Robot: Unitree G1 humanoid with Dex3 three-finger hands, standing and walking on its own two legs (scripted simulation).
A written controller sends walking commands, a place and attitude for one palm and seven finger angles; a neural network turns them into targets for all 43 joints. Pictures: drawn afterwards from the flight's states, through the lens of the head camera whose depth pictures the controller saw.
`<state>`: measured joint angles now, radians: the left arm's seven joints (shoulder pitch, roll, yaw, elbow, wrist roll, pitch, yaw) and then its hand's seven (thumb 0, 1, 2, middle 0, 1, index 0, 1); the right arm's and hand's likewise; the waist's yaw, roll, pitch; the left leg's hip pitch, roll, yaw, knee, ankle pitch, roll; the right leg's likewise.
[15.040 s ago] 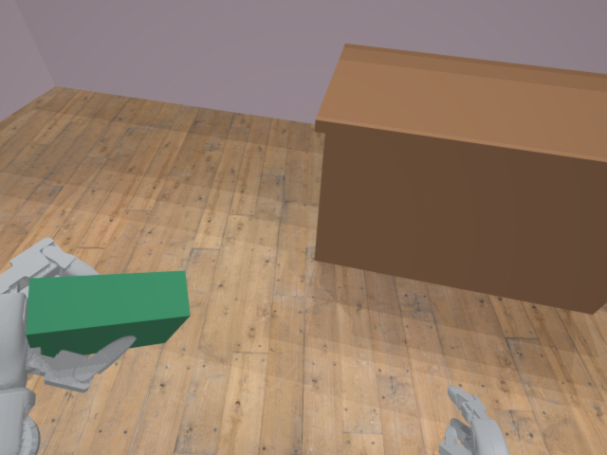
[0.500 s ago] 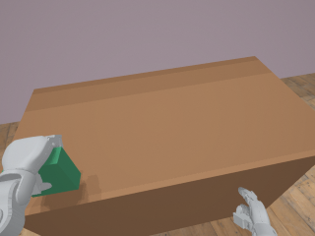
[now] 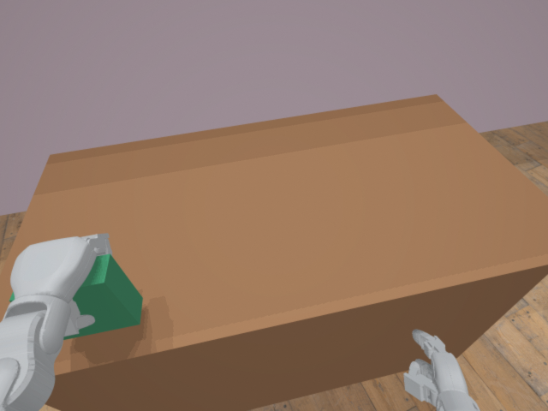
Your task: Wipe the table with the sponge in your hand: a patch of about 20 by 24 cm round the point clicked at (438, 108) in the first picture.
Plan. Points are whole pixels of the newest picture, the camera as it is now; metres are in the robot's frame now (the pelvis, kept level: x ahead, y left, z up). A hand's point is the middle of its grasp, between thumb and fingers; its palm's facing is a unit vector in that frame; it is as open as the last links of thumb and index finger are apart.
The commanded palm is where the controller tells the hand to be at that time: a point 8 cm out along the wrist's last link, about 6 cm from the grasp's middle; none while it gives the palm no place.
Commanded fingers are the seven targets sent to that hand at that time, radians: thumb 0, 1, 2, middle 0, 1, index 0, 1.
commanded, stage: lower the sponge onto the table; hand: left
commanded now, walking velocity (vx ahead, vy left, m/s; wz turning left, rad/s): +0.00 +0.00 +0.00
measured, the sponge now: (91, 306) +0.22 +0.32 +0.02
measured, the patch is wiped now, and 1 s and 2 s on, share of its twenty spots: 0.00 0.00 0.05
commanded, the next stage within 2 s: wipe forward along the first lane in 0.64 s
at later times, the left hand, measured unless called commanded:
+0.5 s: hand (79, 297) +0.22 +0.33 +0.05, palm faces -0.07 -0.05 -1.00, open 9.3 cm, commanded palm +0.20 +0.32 +0.11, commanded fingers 0.00 0.10 1.30 -1.20 -1.60 -1.20 -1.60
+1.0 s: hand (82, 292) +0.23 +0.33 +0.05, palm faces -0.10 -0.05 -0.99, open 9.3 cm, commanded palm +0.22 +0.33 +0.09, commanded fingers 0.00 0.10 1.30 -1.20 -1.60 -1.20 -1.60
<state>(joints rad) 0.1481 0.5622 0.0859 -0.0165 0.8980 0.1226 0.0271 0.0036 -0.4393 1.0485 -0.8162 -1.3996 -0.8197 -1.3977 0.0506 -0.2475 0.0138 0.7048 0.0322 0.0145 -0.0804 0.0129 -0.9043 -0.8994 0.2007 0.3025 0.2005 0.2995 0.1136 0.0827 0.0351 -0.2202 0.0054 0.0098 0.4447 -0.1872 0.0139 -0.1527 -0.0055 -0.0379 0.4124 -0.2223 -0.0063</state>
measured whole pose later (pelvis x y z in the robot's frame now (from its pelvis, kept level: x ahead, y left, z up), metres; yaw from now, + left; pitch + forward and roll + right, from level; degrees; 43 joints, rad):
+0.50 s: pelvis +0.01 +0.00 +0.00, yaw +0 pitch -1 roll -1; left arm 0.17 0.54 0.09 0.05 0.91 0.11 0.07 0.00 -0.44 1.05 -0.82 -1.40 -0.82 -1.40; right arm 0.06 -0.25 0.00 0.71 0.03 0.00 -0.08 0.01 -0.90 -0.90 0.20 0.30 0.20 0.30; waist 0.11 0.08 0.01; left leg -0.26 0.01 0.00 0.48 -0.21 0.01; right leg -0.18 0.00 -0.04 0.43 -0.24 -0.01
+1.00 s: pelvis +0.00 +0.00 +0.00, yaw +1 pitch +1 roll -1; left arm 0.06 0.54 0.07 0.18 0.93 0.08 0.06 0.00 -0.50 1.11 -0.84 -1.38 -0.84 -1.38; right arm 0.09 -0.27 -0.01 0.73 0.05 0.01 -0.08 0.01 -0.91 -0.90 0.20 0.30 0.20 0.30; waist 0.12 0.09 -0.01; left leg -0.31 0.01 -0.01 0.50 -0.21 0.01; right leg -0.24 0.00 -0.06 0.47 -0.25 -0.01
